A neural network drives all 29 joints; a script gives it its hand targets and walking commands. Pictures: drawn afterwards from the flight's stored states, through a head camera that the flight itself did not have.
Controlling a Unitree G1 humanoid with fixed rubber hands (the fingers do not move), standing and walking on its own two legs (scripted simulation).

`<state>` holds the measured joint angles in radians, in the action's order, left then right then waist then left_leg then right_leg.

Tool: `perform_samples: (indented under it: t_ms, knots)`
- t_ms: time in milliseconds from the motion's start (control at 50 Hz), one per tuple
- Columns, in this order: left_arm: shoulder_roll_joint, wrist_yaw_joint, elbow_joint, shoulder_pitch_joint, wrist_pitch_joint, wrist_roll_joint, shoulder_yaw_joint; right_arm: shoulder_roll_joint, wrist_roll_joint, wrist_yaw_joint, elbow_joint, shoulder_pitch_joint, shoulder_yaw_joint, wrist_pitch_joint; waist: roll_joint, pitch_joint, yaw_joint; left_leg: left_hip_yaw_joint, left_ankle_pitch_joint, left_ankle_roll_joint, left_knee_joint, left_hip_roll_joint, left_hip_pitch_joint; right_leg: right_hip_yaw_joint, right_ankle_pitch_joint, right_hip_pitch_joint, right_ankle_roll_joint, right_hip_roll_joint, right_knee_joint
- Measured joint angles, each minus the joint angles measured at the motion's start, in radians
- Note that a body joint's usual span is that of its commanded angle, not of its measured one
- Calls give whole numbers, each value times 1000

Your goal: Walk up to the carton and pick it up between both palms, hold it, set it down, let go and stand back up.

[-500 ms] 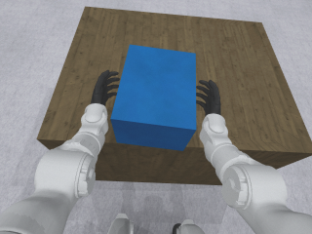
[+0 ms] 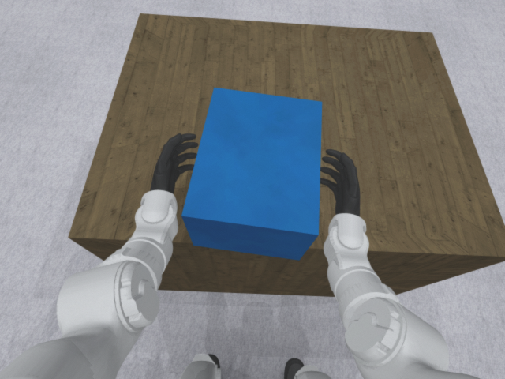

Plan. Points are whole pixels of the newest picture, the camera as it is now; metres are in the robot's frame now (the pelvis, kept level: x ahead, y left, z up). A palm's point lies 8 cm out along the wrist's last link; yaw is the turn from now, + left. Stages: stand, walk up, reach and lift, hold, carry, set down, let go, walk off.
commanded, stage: reach and lift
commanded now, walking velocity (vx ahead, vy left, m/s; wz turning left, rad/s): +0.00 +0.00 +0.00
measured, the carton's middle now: (257, 174) +0.47 +0.01 -0.06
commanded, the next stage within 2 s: none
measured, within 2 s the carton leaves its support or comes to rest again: leaves its support in 1.68 s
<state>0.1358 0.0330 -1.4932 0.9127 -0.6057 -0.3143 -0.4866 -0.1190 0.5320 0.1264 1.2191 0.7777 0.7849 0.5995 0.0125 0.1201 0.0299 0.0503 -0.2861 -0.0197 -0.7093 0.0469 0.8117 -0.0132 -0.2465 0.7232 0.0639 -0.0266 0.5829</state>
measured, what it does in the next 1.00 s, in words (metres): stands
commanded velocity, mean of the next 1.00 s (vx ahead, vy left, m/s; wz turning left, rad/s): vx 0.00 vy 0.00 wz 0.00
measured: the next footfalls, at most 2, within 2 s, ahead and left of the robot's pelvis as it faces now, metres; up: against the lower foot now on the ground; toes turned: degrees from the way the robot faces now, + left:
none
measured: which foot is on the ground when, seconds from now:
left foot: down 0.00-1.00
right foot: down 0.00-1.00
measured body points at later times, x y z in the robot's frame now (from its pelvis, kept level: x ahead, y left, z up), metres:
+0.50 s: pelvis +0.00 +0.00 +0.01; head +0.14 +0.02 +0.43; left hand +0.43 +0.16 -0.01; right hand +0.40 -0.14 -0.01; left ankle +0.01 +0.12 -0.71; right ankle +0.00 -0.17 -0.71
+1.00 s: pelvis +0.00 +0.00 +0.01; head +0.14 +0.02 +0.44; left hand +0.42 +0.16 -0.01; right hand +0.40 -0.14 -0.01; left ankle +0.01 +0.12 -0.71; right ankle +0.00 -0.17 -0.71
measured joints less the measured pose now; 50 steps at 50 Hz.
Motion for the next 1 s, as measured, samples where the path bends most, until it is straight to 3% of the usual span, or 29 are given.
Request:
perform_samples:
  t_ms: [280, 640, 1000]
  knots:
    - [-12, -15, 32, -29, -9, -11, -9, -13, -34, 38, 0, -33, -39, 37, -4, 0, -4, -4, 21, -5, 52, 11, -25, -18, 22, -35, -8, 4, -62]
    - [-21, -7, 43, -15, -4, -26, -15, -10, -24, 51, 0, -23, -19, 46, -11, 5, -7, -11, 41, -1, 71, 15, -6, -29, 47, -23, -8, 2, -92]
    - [-35, 30, 13, -59, -79, 23, 42, 43, -52, 65, 115, -29, -70, 130, -10, 36, -27, -32, 69, 2, 123, 20, -10, -30, 82, -29, -9, 0, -152]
